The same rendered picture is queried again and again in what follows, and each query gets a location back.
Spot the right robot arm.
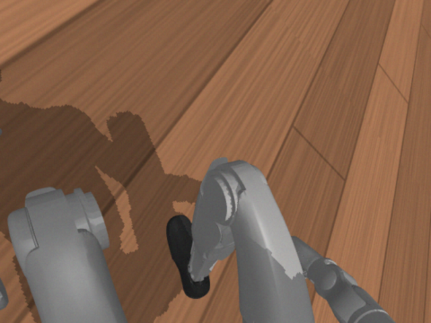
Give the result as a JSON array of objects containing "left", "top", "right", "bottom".
[{"left": 307, "top": 258, "right": 396, "bottom": 323}]

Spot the right robot hand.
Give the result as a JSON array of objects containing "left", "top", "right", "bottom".
[{"left": 291, "top": 236, "right": 324, "bottom": 279}]

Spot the right robot foot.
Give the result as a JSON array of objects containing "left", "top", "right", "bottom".
[{"left": 166, "top": 215, "right": 210, "bottom": 299}]

